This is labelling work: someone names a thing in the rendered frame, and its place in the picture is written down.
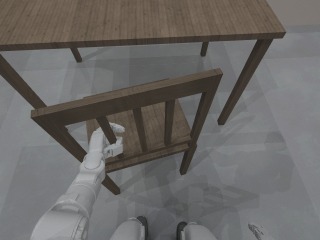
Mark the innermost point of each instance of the chair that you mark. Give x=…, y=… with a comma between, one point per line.
x=154, y=122

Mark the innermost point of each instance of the robot right thigh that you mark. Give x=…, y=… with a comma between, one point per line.
x=196, y=232

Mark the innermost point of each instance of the robot left hand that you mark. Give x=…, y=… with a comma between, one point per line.
x=99, y=142

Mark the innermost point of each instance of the left robot forearm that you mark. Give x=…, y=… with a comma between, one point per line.
x=83, y=192

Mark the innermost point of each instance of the table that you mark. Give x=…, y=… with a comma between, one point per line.
x=63, y=24

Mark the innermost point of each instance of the robot left upper arm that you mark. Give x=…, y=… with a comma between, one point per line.
x=59, y=225

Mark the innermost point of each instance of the left robot shin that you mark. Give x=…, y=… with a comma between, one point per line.
x=134, y=219

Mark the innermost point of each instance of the robot right hand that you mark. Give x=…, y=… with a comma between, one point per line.
x=259, y=231

